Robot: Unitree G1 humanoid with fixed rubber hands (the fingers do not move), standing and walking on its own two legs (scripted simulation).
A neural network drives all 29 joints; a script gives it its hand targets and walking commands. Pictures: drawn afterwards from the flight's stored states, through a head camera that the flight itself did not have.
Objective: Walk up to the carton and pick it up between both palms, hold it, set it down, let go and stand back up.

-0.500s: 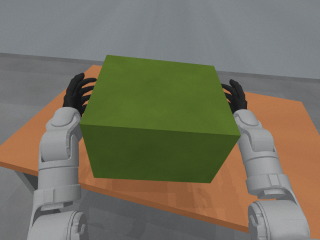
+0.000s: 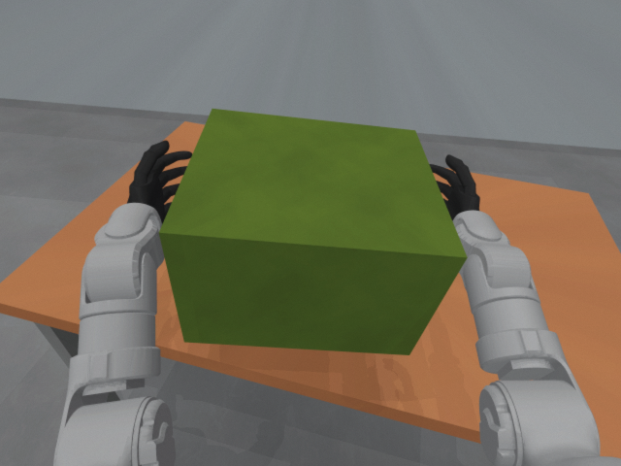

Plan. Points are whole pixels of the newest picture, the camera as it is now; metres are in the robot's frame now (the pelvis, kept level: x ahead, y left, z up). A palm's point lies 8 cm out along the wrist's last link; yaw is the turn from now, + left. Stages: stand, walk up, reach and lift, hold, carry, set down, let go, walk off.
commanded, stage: hold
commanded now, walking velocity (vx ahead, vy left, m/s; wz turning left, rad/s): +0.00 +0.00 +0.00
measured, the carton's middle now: (308, 228) +0.39 +0.00 +0.14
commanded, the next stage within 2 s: none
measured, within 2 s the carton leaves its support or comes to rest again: neither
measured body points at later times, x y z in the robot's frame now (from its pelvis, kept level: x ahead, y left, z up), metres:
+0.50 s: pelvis +0.01 +0.00 +0.00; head -0.03 +0.02 +0.45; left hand +0.38 +0.18 +0.19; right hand +0.38 -0.21 +0.18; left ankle +0.00 +0.12 -0.75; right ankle +0.03 -0.12 -0.75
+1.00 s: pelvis +0.00 +0.00 +0.00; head -0.04 +0.01 +0.45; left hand +0.38 +0.19 +0.20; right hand +0.40 -0.20 +0.18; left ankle +0.00 +0.12 -0.75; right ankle +0.03 -0.12 -0.75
